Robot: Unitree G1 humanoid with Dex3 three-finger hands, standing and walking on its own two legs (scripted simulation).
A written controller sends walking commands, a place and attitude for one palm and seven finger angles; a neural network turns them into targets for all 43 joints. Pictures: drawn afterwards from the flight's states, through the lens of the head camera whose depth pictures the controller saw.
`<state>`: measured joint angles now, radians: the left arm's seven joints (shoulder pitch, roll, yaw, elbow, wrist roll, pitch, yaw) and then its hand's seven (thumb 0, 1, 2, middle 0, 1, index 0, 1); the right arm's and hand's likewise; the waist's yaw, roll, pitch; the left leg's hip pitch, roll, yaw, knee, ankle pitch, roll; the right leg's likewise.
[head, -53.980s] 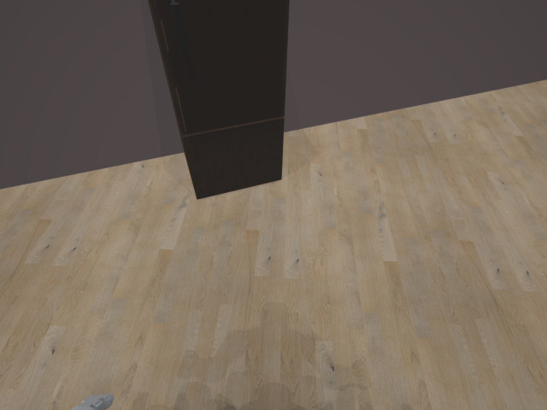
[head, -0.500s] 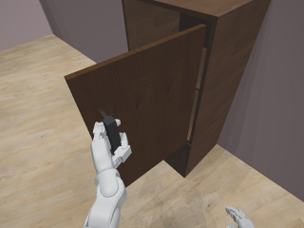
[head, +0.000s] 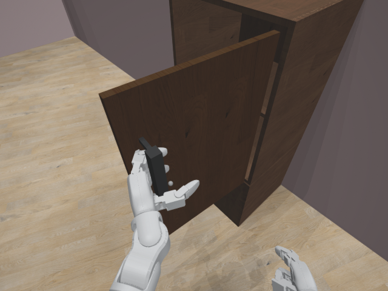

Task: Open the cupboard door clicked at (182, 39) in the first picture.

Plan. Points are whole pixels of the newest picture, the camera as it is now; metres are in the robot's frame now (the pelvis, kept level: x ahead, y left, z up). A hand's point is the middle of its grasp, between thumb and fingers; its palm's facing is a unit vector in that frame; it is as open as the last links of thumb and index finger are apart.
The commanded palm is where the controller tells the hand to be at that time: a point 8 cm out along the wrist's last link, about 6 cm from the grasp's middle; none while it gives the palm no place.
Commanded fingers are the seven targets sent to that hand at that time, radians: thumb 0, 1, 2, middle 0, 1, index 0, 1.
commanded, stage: open thumb and fingers to let go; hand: left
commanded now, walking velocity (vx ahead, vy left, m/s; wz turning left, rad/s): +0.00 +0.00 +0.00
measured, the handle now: (153, 168) +0.34 +0.12 +0.09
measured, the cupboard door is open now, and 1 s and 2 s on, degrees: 85 88 88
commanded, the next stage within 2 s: slide the hand sideways off the handle in 0.40 s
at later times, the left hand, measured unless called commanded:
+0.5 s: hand (169, 184) +0.30 +0.08 +0.09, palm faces +0.35 -0.94 -0.01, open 14.5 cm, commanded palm +0.26 +0.10 +0.09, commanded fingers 0.00 -0.50 0.30 -0.15 -0.30 -0.15 -0.30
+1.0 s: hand (168, 208) +0.25 +0.07 +0.09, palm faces -0.09 -1.00 +0.01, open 16.1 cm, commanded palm +0.22 +0.13 +0.09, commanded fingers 0.00 -0.50 0.30 -0.15 -0.30 -0.15 -0.30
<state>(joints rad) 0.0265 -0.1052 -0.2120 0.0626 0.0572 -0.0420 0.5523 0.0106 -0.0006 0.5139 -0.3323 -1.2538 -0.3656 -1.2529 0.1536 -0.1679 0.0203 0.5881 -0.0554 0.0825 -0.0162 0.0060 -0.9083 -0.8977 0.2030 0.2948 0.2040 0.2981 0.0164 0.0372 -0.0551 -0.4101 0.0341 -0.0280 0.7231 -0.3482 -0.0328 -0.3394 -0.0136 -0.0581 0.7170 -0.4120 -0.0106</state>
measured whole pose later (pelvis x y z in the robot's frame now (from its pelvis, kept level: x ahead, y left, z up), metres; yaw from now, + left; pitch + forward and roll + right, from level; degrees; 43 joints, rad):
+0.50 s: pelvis -0.01 +0.01 -0.01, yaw +0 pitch +2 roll -1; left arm -0.03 -0.11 -0.24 0.07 0.07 0.02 0.59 -0.01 -0.50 0.30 -0.40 -0.69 -0.40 -0.71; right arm 0.15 -0.17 0.02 0.60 -0.05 0.09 0.00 0.01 -0.91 -0.90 0.20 0.29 0.20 0.30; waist 0.02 0.04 -0.05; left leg -0.46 0.03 -0.03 0.78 -0.36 -0.02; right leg -0.38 -0.02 -0.06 0.76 -0.41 0.00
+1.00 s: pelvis -0.02 +0.01 +0.00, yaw -2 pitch +1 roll +0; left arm 0.14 0.05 -0.17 -0.04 -0.07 -0.11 0.08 -0.01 -0.50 0.30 -0.18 -0.35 -0.19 -0.32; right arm 0.23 -0.19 0.05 0.52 0.00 -0.02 -0.01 0.01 -0.91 -0.90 0.20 0.29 0.20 0.30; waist 0.00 0.03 -0.04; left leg -0.43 0.03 0.01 0.74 -0.34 -0.02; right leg -0.38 -0.02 -0.02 0.76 -0.40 0.00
